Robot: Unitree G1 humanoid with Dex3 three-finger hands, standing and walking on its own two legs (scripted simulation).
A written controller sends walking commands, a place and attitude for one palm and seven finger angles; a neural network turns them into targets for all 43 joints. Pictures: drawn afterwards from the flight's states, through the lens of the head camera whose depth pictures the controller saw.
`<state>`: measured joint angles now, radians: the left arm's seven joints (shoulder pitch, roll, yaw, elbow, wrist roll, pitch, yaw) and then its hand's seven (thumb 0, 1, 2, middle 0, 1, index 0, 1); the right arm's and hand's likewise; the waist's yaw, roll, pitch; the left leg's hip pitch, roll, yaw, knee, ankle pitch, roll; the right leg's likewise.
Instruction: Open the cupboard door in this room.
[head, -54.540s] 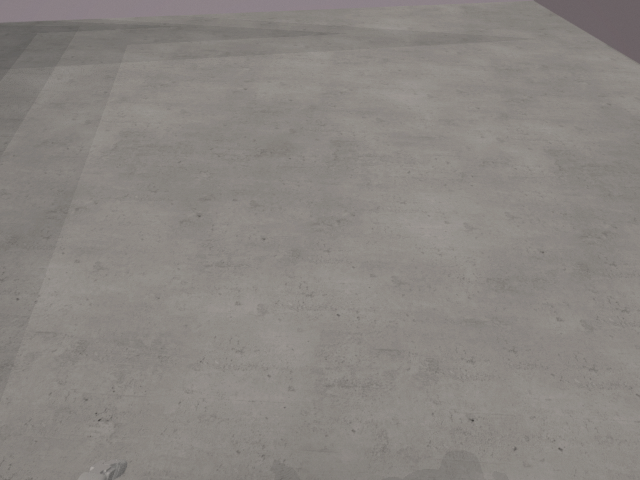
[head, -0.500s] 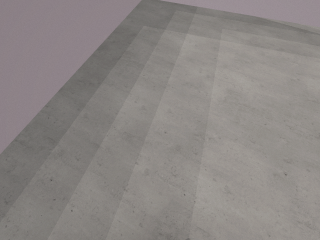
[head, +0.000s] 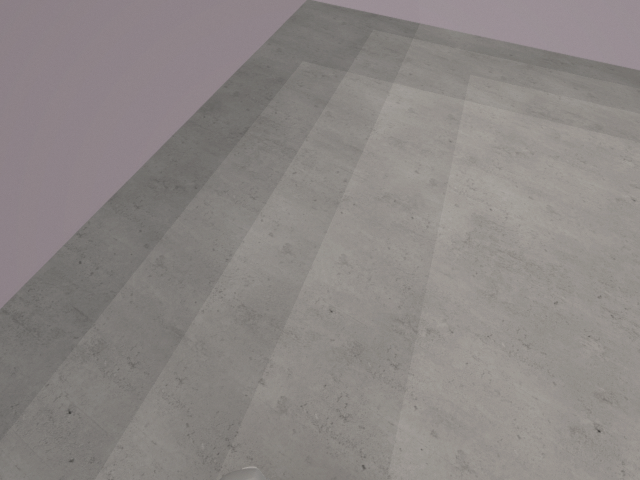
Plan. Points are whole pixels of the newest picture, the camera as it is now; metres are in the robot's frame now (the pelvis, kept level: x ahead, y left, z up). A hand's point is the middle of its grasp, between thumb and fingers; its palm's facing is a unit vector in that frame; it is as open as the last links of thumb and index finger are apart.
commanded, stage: turn to face it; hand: left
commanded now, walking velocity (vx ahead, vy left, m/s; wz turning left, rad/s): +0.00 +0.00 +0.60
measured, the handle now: out of the picture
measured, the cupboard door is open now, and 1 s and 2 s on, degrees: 45 45 45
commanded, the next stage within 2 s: none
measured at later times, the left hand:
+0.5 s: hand out of the picture +0.09 +0.16 -0.14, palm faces +0.31 -0.92 -0.26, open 7.4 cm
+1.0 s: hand out of the picture +0.06 +0.13 -0.14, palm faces +0.59 -0.75 -0.31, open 7.4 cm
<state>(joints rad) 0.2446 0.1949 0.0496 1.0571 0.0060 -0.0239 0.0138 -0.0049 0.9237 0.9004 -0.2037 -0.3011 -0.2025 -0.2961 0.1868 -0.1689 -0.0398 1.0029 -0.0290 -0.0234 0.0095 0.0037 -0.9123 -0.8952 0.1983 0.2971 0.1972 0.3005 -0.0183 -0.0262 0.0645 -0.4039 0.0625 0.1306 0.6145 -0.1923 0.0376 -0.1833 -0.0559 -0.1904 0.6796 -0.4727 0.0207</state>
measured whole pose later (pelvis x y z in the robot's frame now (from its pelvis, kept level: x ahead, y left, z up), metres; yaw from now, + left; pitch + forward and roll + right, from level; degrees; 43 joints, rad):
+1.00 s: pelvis +0.11 -0.10 +0.01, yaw +38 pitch +1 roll +1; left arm 0.19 0.23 0.04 0.85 0.02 0.02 0.02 0.00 0.91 0.90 -0.20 -0.30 -0.20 -0.30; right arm 0.13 -0.26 -0.09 0.90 -0.02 0.09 0.02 0.01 -0.91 -0.89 0.20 0.30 0.20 0.30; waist -0.01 0.02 0.11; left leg -0.50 0.00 -0.01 1.07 -0.50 -0.04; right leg -0.30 -0.08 -0.09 0.62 -0.33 0.00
